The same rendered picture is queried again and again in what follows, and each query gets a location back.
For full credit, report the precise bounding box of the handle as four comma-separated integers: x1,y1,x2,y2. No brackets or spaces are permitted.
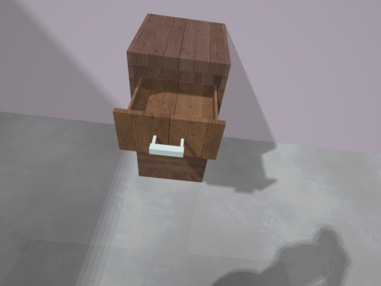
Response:
149,135,184,157

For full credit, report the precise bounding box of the drawer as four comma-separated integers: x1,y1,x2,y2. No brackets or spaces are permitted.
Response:
113,76,226,160

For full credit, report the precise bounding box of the cabinet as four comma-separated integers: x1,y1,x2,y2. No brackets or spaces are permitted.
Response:
126,14,231,182

